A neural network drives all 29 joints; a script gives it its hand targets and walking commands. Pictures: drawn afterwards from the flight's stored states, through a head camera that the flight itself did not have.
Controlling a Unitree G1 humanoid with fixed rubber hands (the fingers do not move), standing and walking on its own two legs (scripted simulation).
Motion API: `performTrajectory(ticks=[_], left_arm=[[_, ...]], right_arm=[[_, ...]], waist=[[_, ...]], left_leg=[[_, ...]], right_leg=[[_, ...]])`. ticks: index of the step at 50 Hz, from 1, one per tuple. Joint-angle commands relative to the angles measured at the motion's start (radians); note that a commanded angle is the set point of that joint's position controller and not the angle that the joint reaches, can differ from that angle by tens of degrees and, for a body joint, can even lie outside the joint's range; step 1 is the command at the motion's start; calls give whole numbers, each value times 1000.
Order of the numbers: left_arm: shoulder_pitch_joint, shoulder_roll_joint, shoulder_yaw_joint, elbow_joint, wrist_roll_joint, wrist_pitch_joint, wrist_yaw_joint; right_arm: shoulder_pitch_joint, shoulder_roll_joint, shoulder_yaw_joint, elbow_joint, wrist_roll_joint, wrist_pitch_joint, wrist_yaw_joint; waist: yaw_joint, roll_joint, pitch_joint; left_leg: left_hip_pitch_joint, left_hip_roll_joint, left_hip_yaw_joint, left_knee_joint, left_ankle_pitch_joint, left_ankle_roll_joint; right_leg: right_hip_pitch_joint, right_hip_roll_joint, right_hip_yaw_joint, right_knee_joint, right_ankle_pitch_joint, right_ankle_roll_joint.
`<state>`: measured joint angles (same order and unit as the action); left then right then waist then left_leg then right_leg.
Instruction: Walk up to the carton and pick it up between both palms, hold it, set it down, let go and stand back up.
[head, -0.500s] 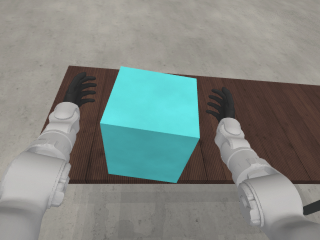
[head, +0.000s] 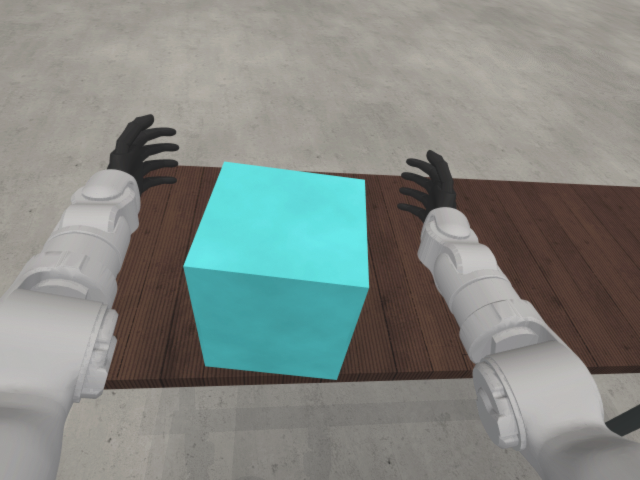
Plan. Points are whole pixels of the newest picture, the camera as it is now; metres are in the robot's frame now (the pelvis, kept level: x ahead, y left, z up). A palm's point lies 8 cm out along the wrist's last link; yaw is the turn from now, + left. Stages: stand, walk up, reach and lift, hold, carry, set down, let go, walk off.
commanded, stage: set down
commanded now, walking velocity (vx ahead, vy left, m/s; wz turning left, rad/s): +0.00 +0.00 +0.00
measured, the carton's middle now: (282, 275) +0.44 +0.00 -0.01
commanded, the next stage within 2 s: none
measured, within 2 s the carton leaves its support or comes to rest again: neither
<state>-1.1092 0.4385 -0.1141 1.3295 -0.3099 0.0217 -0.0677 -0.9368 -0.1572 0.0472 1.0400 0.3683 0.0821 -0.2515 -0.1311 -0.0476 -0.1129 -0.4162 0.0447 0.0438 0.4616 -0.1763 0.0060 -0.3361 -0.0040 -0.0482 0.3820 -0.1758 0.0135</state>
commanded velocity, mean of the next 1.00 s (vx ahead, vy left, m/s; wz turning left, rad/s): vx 0.00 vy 0.00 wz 0.00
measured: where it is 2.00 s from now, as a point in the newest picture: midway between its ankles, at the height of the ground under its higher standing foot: outside the picture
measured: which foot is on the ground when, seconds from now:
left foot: down 0.00-1.00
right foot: down 0.00-1.00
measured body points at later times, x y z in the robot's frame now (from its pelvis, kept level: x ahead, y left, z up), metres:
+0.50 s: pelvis +0.00 +0.00 +0.01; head +0.00 +0.03 +0.45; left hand +0.44 +0.21 +0.13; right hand +0.38 -0.17 +0.11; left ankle +0.03 +0.11 -0.74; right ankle +0.00 -0.13 -0.74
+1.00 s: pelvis +0.00 +0.01 +0.00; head +0.00 +0.03 +0.45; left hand +0.37 +0.23 +0.08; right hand +0.32 -0.18 +0.07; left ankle +0.03 +0.11 -0.74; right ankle +0.00 -0.13 -0.74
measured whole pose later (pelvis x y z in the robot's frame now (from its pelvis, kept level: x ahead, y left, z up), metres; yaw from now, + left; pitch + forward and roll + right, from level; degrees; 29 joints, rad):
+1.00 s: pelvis +0.00 +0.01 +0.00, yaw -2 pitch -5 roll -1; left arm -0.41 0.35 0.08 0.51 -0.19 0.19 -0.11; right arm -0.22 -0.06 -0.01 0.33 0.24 0.12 -0.28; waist -0.01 -0.04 0.08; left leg -0.13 0.03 0.07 0.41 -0.19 0.01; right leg -0.07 -0.01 -0.01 0.33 -0.18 0.02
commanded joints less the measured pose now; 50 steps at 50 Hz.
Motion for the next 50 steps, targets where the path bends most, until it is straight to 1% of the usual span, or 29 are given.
performTrajectory(ticks=[1, 3, 5, 7, 10, 12, 13, 14, 15, 17, 18, 19, 20, 21, 22, 24, 25, 26, 27, 29, 30, 32, 33, 34, 35, 36, 37, 44, 50], left_arm=[[-408, 142, 31, -204, 9, 9, -4], [-403, 148, 36, -224, 16, 34, -11], [-388, 156, 47, -250, 23, 53, -14], [-348, 148, 56, -257, 32, 76, -20], [-300, 147, 86, -290, 60, 93, -26], [-278, 136, 89, -312, 68, 101, -33], [-248, 131, 99, -330, 73, 100, -36], [-235, 128, 107, -346, 80, 101, -39], [-212, 127, 120, -371, 88, 101, -39], [-164, 121, 139, -410, 102, 109, -41], [-184, 124, 145, -439, 102, 111, -40], [-156, 112, 148, -476, 103, 111, -38], [-140, 119, 168, -505, 110, 114, -38], [-122, 118, 177, -545, 113, 116, -36], [-103, 119, 189, -565, 119, 120, -36], [-58, 120, 205, -628, 127, 132, -38], [-11, 110, 216, -646, 138, 141, -38], [-32, 117, 219, -678, 135, 148, -38], [-16, 108, 214, -704, 129, 152, -36], [46, 97, 217, -724, 128, 162, -37], [41, 99, 215, -741, 123, 165, -38], [102, 83, 215, -780, 124, 169, -35], [116, 82, 216, -800, 122, 171, -36], [136, 71, 204, -826, 134, 168, -35], [148, 63, 203, -838, 127, 174, -36], [171, 68, 208, -842, 125, 176, -37], [190, 66, 209, -855, 122, 177, -37], [335, 55, 223, -923, 122, 160, -43], [463, 44, 227, -998, 115, 131, -49]], right_arm=[[-384, -131, -22, -177, 1, -1, -12], [-375, -137, -22, -184, 9, 14, -17], [-358, -138, -20, -196, 11, 30, -20], [-333, -133, -14, -208, 11, 42, -24], [-283, -115, -4, -233, 12, 47, -27], [-253, -110, -12, -238, 8, 50, -28], [-225, -102, -8, -258, 4, 45, -30], [-210, -99, -14, -274, -3, 39, -32], [-191, -93, -13, -300, -7, 33, -33], [-149, -78, -18, -344, -17, 27, -36], [-162, -78, -35, -365, -27, 25, -37], [-123, -69, -40, -391, -35, 20, -37], [-109, -62, -39, -426, -43, 15, -38], [-87, -58, -49, -465, -53, 8, -40], [-68, -49, -48, -482, -58, 8, -40], [-21, -41, -63, -534, -74, 4, -44], [27, -32, -58, -539, -81, 4, -43], [12, -33, -70, -560, -87, 7, -44], [30, -29, -76, -585, -95, 7, -42], [84, -16, -74, -617, -102, 8, -40], [82, -18, -86, -638, -110, 10, -42], [149, -11, -82, -650, -114, 13, -37], [165, -12, -88, -667, -121, 12, -36], [215, -2, -123, -662, -108, 19, -44], [219, 0, -102, -686, -113, 27, -44], [237, 1, -106, -699, -114, 32, -43], [252, 5, -102, -717, -117, 35, -41], [390, 21, -84, -813, -128, 23, -27], [527, 35, -71, -897, -143, -5, -20]], waist=[[0, 138, -473], [-6, 152, -457], [2, 150, -436], [2, 130, -391], [23, 132, -344], [15, 136, -313], [23, 126, -308], [24, 124, -299], [34, 123, -294], [41, 118, -272], [40, 120, -271], [42, 124, -279], [54, 115, -295], [52, 112, -311], [61, 117, -303], [62, 116, -304], [71, 119, -279], [72, 123, -270], [74, 128, -261], [79, 121, -235], [73, 123, -243], [83, 129, -223], [83, 124, -216], [38, 172, -187], [63, 155, -168], [61, 148, -161], [72, 139, -150], [106, 118, -108], [123, 110, -77]], left_leg=[[393, -55, -12, 10, 325, -42], [417, -55, -12, 5, 338, -47], [428, -53, -10, -10, 322, -45], [438, -53, -9, -22, 324, -40], [436, -55, 0, -39, 315, -35], [441, -52, 1, -49, 299, -37], [442, -53, 4, -52, 294, -34], [443, -52, 6, -54, 292, -34], [444, -54, 9, -56, 291, -33], [447, -54, 15, -59, 287, -32], [441, -54, 17, -60, 276, -33], [451, -52, 18, -58, 277, -35], [449, -55, 25, -54, 285, -32], [452, -55, 26, -50, 293, -34], [449, -57, 28, -50, 291, -33], [452, -56, 31, -51, 287, -34], [454, -56, 32, -53, 289, -34], [446, -55, 35, -58, 272, -36], [440, -54, 37, -61, 250, -39], [447, -52, 38, -67, 236, -36], [440, -51, 39, -68, 224, -38], [453, -45, 35, -72, 226, -41], [453, -44, 35, -74, 221, -42], [468, -38, 21, -67, 192, -54], [461, -38, 23, -73, 172, -49], [455, -37, 23, -78, 159, -44], [444, -37, 22, -84, 150, -41], [432, -32, 20, -100, 140, -33], [432, -29, 21, -105, 148, -33]], right_leg=[[101, 45, -15, -38, 318, 4], [116, 45, -14, -49, 336, 4], [127, 46, -15, -61, 311, 4], [147, 47, -14, -72, 324, 7], [181, 46, -10, -79, 314, 7], [187, 47, -11, -87, 286, 3], [199, 47, -10, -91, 279, 3], [203, 48, -9, -92, 276, 3], [212, 49, -10, -94, 266, 3], [225, 50, -8, -96, 257, 3], [217, 52, -10, -96, 237, 3], [220, 53, -11, -96, 231, 2], [235, 52, -7, -94, 241, 4], [248, 54, -8, -87, 261, 8], [256, 53, -5, -84, 259, 7], [264, 54, -4, -81, 259, 10], [273, 54, -2, -80, 259, 9], [262, 53, -2, -83, 236, 10], [255, 53, -4, -84, 205, 8], [257, 52, -2, -89, 185, 6], [254, 51, -3, -88, 177, 6], [254, 53, -4, -88, 153, 1], [252, 53, -5, -90, 143, 2], [229, 52, -3, -100, 144, -7], [219, 53, -6, -103, 131, -7], [224, 50, -3, -102, 120, -7], [229, 49, -3, -100, 110, -6], [248, 40, 12, -99, 80, -15], [251, 31, 26, -103, 73, -22]])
